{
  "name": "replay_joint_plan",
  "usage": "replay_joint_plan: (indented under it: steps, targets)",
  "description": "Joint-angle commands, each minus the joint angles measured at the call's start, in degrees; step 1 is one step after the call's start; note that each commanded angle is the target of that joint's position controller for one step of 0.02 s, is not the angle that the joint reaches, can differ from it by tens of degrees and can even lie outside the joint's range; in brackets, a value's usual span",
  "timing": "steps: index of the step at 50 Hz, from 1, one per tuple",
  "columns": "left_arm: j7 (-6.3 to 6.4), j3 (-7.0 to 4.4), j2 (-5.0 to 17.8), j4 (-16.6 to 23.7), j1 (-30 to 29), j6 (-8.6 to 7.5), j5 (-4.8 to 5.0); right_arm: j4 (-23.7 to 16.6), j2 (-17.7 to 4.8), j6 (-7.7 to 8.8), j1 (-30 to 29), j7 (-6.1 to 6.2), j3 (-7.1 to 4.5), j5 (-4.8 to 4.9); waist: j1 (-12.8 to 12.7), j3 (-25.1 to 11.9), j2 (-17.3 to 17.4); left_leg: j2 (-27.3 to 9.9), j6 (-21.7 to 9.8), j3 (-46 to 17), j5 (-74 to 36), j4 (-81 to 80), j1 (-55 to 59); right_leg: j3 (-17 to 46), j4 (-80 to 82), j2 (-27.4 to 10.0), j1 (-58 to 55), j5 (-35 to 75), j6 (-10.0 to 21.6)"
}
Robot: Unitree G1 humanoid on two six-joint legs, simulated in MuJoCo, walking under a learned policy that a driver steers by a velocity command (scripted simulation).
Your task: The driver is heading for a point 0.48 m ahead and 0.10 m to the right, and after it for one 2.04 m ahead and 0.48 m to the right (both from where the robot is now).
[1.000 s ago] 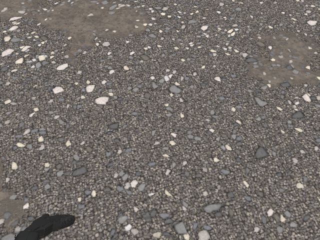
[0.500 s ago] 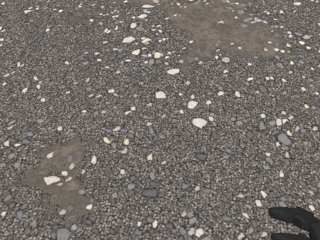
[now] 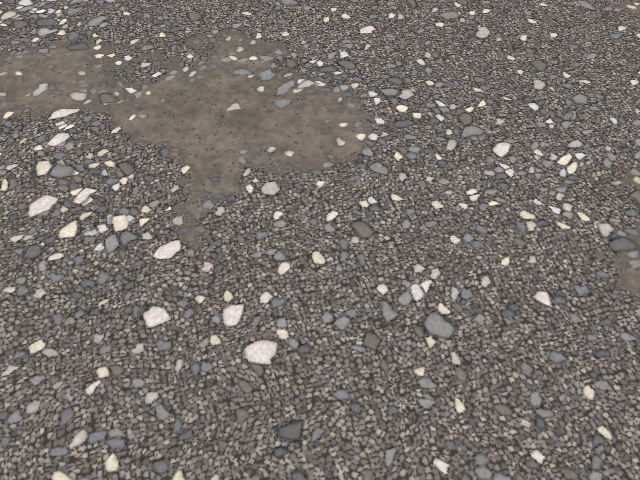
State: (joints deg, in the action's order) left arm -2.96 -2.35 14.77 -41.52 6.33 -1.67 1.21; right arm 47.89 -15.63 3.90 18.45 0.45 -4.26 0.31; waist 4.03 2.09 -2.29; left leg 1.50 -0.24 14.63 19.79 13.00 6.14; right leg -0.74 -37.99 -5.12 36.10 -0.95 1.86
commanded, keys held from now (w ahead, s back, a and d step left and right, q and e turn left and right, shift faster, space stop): w+e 0.44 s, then e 0.18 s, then no key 0.32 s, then q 0.06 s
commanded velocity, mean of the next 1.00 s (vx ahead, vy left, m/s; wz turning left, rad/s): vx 0.33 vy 0.00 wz -0.46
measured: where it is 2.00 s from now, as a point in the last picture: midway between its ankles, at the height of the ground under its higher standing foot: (360, 478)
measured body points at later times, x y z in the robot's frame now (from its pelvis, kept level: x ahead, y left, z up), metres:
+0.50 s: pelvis +0.28 -0.03 +0.01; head +0.31 -0.05 +0.45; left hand +0.42 +0.24 -0.10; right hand +0.44 -0.32 -0.07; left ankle +0.49 +0.07 -0.70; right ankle +0.18 -0.11 -0.73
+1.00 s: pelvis +0.41 -0.05 +0.00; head +0.42 -0.08 +0.45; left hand +0.68 +0.09 -0.08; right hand +0.39 -0.34 -0.12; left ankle +0.49 +0.05 -0.73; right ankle +0.38 -0.18 -0.73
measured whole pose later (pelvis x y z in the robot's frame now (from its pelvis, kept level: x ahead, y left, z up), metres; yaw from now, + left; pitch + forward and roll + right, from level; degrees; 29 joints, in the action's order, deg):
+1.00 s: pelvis +0.41 -0.05 +0.00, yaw -28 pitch +0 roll +1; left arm 1.1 -2.0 14.7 -37.0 9.8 2.7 -1.3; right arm 48.0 -15.5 1.0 9.2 -0.9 -1.5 -0.5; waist 2.4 2.0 0.8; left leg -1.7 0.8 3.9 13.1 28.2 -15.0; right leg 1.8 -29.5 -0.5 16.4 -12.7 0.1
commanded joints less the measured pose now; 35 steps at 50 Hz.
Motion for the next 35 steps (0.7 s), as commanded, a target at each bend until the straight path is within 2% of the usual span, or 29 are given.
replay_joint_plan:
  steps: [1,2,3,4,5,6,7,8,9,10,11,14,17,19,22,25,26,27,28,29,30,31,32,33,35]
  targets:
    - [-0.90,-1.63,5.4,6.4,-3.8,-0.57,0.03,-2.6,-11.7,-0.79,-1.0,0.72,-2.88,0.74,-2.2,1.2,6.3,-18.2,-7.0,-3.0,-51.1,5.1,1.5,-4.2,1.3,3.2,-1.0,-7.0,3.1]
    - [-0.85,-2.49,6.9,6.0,0.0,-0.32,0.10,-2.9,-12.5,-1.28,-1.6,0.95,-3.06,0.92,-4.6,-1.7,7.3,-17.8,-6.3,-2.3,-59.7,11.5,1.4,-5.7,1.0,5.5,-6.5,-9.8,4.4]
    - [-0.49,-3.91,9.2,4.4,7.2,-0.14,0.24,-3.1,-12.8,-1.68,-2.5,1.13,-3.04,1.19,-8.9,-5.6,7.0,-16.4,-5.0,-1.3,-62.3,21.8,-1.4,-6.5,3.1,8.0,-16.5,-9.4,6.2]
    - [0.48,-5.91,12.9,2.1,16.7,0.27,0.26,-3.6,-11.9,-1.45,-2.7,1.36,-2.48,1.06,-13.8,-10.4,4.4,-14.0,-2.7,-0.8,-52.9,36.5,-11.4,-2.5,6.5,8.0,-32.8,-6.5,8.7]
    - [1.55,-7.29,19.5,1.7,18.5,0.42,0.58,-6.4,-4.1,-0.36,1.6,0.83,-0.19,-1.31,-9.1,-14.2,-10.6,-4.6,1.4,-2.2,-4.7,58.1,-36.7,25.4,8.8,-6.6,-52.3,-10.5,17.3]
    - [1.11,-6.31,18.1,4.0,18.5,-0.74,0.05,-7.5,-4.5,2.07,0.3,0.03,0.65,-0.42,-9.5,-23.9,-8.2,2.1,1.6,-17.2,15.6,68.2,-47.0,50.5,18.9,-14.6,-59.9,-18.0,24.4]
    - [0.80,-5.13,13.8,3.6,17.2,-1.54,-0.37,-9.2,-8.6,3.46,-6.7,-0.67,-0.48,1.93,-11.6,-17.8,-3.2,-1.5,0.3,-21.0,10.7,68.5,-52.5,43.3,21.5,-13.1,-56.6,-16.8,20.5]
    - [0.84,-4.64,12.1,3.7,14.3,-2.03,-0.15,-10.0,-8.3,4.26,-8.4,-0.71,-0.17,2.12,-9.6,-11.2,-1.0,-4.0,-0.7,-20.3,5.5,63.8,-52.5,35.1,21.5,-10.6,-48.5,-12.8,18.2]
    - [0.96,-4.12,10.4,4.2,10.3,-2.14,0.00,-9.2,-8.0,4.47,-8.3,-0.24,-0.29,0.72,-6.7,-7.3,2.4,-6.3,-0.6,-20.0,2.1,58.4,-49.4,28.9,21.5,-8.0,-40.3,-6.8,16.1]
    - [1.23,-3.47,8.6,5.2,7.6,-2.21,-0.50,-8.7,-8.7,4.01,-7.5,-0.03,-0.78,-0.29,-4.8,-5.6,1.6,-7.6,-0.1,-20.1,-0.4,54.8,-45.2,24.8,22.5,-6.1,-34.4,-1.1,15.3]
    - [1.47,-3.26,8.2,6.0,6.5,-2.22,-0.94,-8.6,-8.7,3.24,-6.6,-0.15,-0.94,-0.60,-3.5,-5.3,0.5,-8.0,0.5,-20.1,-1.8,53.1,-42.2,23.2,23.8,-5.0,-30.8,1.7,15.2]
    - [2.44,-3.75,10.0,5.5,7.5,-2.48,-0.59,-9.0,-6.3,1.64,-7.2,-0.04,-0.34,-1.29,-3.0,-4.1,0.5,-7.3,3.4,-18.1,-5.7,45.6,-40.4,18.1,25.1,-3.1,-24.5,8.5,15.4]
    - [3.45,-4.07,11.1,4.6,9.8,-2.00,-0.16,-10.9,-4.4,1.48,-14.2,-0.09,0.60,-1.17,-5.4,-2.3,-1.1,-5.2,4.8,-17.6,-16.6,31.6,-39.2,14.8,24.8,0.0,-21.7,4.2,12.7]
    - [3.77,-4.14,11.3,4.1,11.3,-1.57,-0.02,-11.7,-3.9,1.82,-18.2,-0.58,0.97,-0.69,-7.2,-2.0,-2.4,-3.2,5.0,-17.3,-22.6,23.6,-36.2,14.9,24.1,0.9,-20.8,-0.9,11.1]
    - [3.91,-4.27,11.5,3.1,13.7,-1.13,0.35,-12.8,-5.5,2.53,-21.4,-1.34,0.59,0.16,-8.3,-1.9,-3.0,-2.0,4.3,-18.8,-23.9,18.2,-34.1,19.1,21.6,-1.0,-23.2,-5.3,10.4]
    - [4.55,-4.45,11.1,3.1,13.2,-0.04,0.06,-12.5,-8.0,3.32,-19.1,-1.68,-0.60,-0.51,-6.4,-2.5,-5.0,-0.6,1.9,-19.5,-18.9,14.4,-31.2,23.4,13.3,-1.3,-28.0,2.9,7.9]
    - [4.73,-4.35,10.5,3.7,11.7,0.32,0.05,-11.7,-8.3,3.64,-15.8,-1.57,-1.00,-0.73,-4.4,-3.9,-5.5,-0.4,0.7,-18.6,-20.2,12.2,-27.0,23.7,9.5,0.0,-28.2,5.4,6.4]
    - [4.73,-3.82,8.7,4.6,10.7,0.37,-0.04,-10.9,-9.4,3.95,-11.7,-1.24,-1.49,-1.44,-2.2,-7.2,-4.6,-2.5,-1.1,-18.8,-25.6,10.1,-19.2,21.8,2.7,3.2,-26.5,6.9,4.0]
    - [4.78,-2.64,5.3,6.4,11.1,0.31,-1.04,-10.8,-12.9,3.92,-5.0,-0.75,-2.19,-2.54,-0.1,-15.7,2.9,-13.4,-4.9,-27.9,-39.2,13.3,-4.2,17.2,-12.9,7.2,-19.4,-6.6,1.2]
    - [4.48,-1.72,2.8,6.4,23.6,0.22,-0.15,-9.7,-15.2,2.63,-3.0,-0.89,-2.58,-2.78,-5.4,-24.1,20.8,-28.3,-16.4,-49.5,-44.7,13.4,12.6,12.2,-29.3,14.0,-2.6,-42.0,-2.2]
    - [4.55,-2.93,9.6,4.7,24.4,0.62,0.40,-10.6,-11.0,1.67,-4.2,-1.07,-1.94,-1.08,-4.4,-22.7,15.6,-28.2,-16.2,-52.8,-31.8,11.1,9.3,12.6,-36.6,8.5,2.0,-37.6,-3.7]
    - [4.73,-3.93,12.6,5.4,17.1,1.43,0.45,-11.7,-7.2,0.95,-6.6,-0.64,-0.88,-0.85,-2.3,-15.4,10.9,-24.4,-13.6,-43.3,-27.6,9.9,2.9,10.5,-38.6,6.8,4.1,-33.0,-4.8]
    - [5.13,-4.08,12.5,6.1,13.2,2.31,0.02,-11.7,-6.0,0.15,-9.4,-0.50,-0.17,-1.25,-2.6,-11.4,7.4,-21.0,-12.1,-36.8,-27.3,8.7,-4.2,8.5,-37.3,5.3,3.0,-29.8,-5.5]
    - [5.35,-4.17,11.8,6.9,11.6,3.03,-0.42,-11.3,-5.4,-0.36,-11.4,-0.45,0.21,-1.28,-3.5,-7.9,7.7,-18.8,-12.0,-32.7,-28.3,7.6,-10.3,8.0,-35.4,4.1,1.6,-28.3,-5.9]
    - [5.26,-3.29,7.8,6.8,13.0,3.91,-0.23,-10.1,-6.0,-0.47,-12.8,-0.44,0.16,-1.95,-5.4,-5.4,10.2,-15.1,-11.8,-25.8,-30.8,4.5,-18.9,5.7,-29.2,3.8,-5.1,-26.5,-5.8]
Next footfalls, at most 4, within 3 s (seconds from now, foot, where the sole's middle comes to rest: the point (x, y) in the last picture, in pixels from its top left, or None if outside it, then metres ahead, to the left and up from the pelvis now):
0.08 right None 0.22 -0.11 -0.77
0.54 left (304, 456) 0.52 0.03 -0.77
0.94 right None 0.42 -0.19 -0.77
1.96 right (413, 457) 0.50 -0.19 -0.77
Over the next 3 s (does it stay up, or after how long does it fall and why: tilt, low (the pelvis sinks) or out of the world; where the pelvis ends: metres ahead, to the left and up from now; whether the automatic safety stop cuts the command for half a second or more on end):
stays up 0.87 -0.22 0.01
